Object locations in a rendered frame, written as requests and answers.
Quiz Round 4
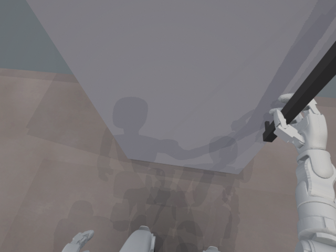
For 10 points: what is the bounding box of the robot right shin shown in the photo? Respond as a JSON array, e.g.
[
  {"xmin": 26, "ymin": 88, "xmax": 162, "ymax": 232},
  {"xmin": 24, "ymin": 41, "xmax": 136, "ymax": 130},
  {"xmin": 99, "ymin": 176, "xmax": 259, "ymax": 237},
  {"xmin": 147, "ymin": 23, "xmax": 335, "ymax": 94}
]
[{"xmin": 207, "ymin": 246, "xmax": 218, "ymax": 251}]

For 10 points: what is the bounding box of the handle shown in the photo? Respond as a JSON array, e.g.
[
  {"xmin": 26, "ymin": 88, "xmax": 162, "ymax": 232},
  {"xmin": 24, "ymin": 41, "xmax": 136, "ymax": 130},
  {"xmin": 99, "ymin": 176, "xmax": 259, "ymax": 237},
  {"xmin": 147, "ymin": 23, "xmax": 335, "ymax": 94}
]
[{"xmin": 263, "ymin": 41, "xmax": 336, "ymax": 142}]

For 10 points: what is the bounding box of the right robot forearm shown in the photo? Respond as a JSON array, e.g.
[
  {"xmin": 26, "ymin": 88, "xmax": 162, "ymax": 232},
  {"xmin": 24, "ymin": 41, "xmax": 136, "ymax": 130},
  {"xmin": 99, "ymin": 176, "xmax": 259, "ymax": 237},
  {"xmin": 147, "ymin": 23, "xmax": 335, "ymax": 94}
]
[{"xmin": 295, "ymin": 149, "xmax": 336, "ymax": 247}]

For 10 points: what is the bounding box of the fridge door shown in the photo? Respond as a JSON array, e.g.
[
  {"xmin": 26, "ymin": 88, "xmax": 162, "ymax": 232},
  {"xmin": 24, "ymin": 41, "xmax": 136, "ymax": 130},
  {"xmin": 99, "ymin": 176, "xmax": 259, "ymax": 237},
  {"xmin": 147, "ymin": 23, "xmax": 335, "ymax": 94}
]
[{"xmin": 26, "ymin": 0, "xmax": 336, "ymax": 174}]

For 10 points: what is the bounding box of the robot right hand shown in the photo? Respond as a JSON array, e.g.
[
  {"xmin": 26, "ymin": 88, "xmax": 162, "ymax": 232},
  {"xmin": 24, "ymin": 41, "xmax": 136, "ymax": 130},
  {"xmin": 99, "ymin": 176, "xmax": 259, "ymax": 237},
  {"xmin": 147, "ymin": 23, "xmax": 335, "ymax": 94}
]
[{"xmin": 269, "ymin": 93, "xmax": 328, "ymax": 154}]

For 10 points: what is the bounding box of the robot right upper arm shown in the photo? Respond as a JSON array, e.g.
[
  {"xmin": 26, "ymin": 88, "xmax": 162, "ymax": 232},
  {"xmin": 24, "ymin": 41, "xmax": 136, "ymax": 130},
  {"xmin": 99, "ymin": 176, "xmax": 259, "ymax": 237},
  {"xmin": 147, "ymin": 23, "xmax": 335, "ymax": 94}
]
[{"xmin": 295, "ymin": 239, "xmax": 336, "ymax": 252}]

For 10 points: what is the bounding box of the robot left hand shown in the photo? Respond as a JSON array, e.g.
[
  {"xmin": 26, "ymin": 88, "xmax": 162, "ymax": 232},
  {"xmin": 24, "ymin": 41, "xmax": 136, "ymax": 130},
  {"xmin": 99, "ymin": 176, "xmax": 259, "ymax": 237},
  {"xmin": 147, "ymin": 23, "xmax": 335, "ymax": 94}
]
[{"xmin": 62, "ymin": 230, "xmax": 94, "ymax": 252}]

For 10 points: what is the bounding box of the left robot thigh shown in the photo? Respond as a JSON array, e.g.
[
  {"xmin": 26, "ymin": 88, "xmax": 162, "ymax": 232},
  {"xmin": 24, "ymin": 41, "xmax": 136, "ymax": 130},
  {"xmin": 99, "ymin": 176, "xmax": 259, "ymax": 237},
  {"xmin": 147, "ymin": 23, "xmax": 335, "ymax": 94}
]
[{"xmin": 119, "ymin": 230, "xmax": 156, "ymax": 252}]

